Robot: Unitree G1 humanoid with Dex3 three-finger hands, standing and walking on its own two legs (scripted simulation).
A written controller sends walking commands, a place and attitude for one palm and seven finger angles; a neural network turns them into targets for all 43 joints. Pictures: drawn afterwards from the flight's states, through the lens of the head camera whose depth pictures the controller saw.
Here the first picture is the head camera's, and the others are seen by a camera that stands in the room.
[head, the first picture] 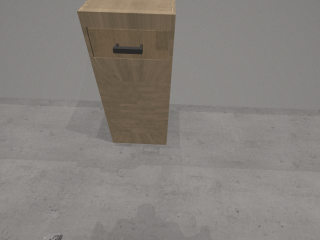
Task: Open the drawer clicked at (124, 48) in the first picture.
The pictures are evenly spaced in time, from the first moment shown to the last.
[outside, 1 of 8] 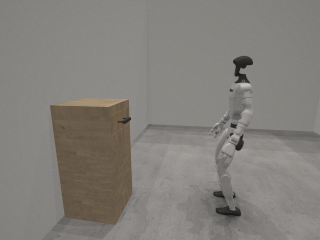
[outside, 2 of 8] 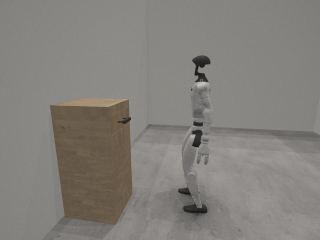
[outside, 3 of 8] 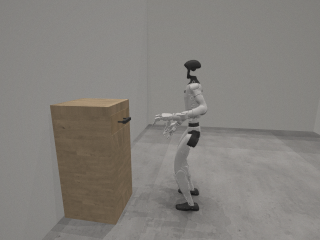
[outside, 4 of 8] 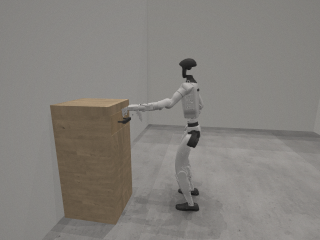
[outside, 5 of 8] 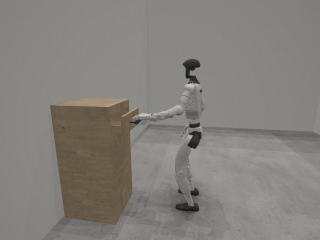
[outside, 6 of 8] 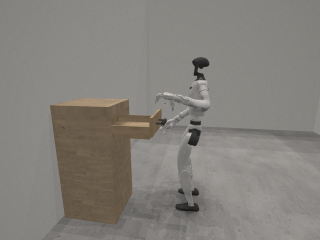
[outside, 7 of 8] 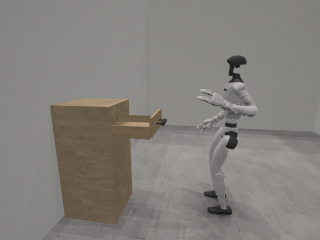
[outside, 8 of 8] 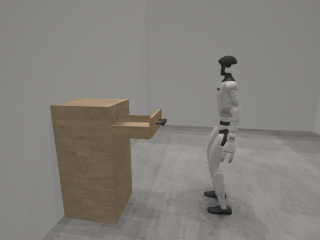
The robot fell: no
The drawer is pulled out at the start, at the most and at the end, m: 0.00 0.30 0.30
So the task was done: yes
